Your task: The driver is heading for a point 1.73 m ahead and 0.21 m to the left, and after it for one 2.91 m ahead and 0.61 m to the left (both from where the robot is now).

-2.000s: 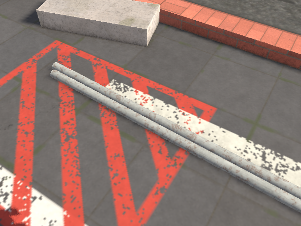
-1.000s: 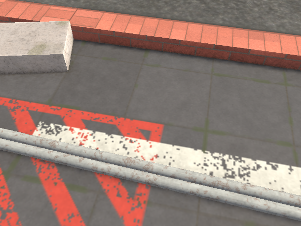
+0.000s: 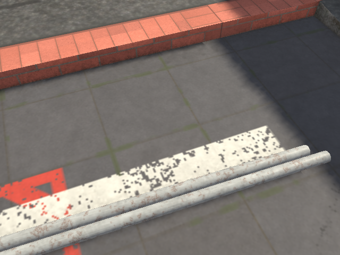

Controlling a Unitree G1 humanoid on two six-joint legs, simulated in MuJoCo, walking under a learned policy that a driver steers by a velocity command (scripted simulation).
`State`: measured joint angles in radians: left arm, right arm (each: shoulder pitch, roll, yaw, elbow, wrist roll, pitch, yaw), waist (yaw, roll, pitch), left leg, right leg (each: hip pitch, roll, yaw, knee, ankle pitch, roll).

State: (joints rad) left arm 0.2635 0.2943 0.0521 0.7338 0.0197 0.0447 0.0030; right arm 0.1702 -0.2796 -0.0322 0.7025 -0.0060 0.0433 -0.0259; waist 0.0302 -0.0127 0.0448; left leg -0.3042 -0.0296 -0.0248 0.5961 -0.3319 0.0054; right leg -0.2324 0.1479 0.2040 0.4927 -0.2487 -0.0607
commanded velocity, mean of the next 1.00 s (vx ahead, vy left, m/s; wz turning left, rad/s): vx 0.01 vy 0.00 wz -0.06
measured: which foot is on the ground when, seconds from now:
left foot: up 0.00-0.00, down 0.02-1.00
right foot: down 0.00-0.02, up 0.04-0.30, down 0.32-1.00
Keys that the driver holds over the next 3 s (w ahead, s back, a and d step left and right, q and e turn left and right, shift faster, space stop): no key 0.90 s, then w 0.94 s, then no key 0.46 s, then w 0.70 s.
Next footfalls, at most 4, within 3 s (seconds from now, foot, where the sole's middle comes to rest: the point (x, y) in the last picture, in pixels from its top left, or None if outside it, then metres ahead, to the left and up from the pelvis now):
0.02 left None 0.05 0.11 -0.77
0.32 right None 0.02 -0.11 -0.77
1.64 right None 0.43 -0.03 -0.77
2.08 left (150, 197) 0.68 0.12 -0.72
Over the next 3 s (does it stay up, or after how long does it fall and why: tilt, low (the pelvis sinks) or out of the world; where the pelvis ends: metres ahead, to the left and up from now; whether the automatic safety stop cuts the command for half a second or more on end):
stays up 0.64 0.00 0.03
